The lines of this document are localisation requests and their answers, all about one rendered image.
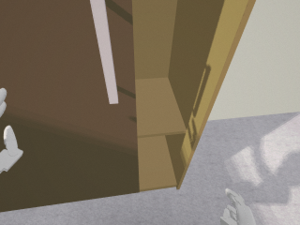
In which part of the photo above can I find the right robot hand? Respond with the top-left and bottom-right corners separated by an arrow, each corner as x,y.
220,188 -> 256,225

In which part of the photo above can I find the handle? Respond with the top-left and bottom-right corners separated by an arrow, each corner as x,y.
90,0 -> 118,104

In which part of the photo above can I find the left robot hand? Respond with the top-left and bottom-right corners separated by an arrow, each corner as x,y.
0,88 -> 23,173

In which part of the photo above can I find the wardrobe door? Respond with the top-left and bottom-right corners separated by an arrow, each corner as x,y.
0,0 -> 140,213

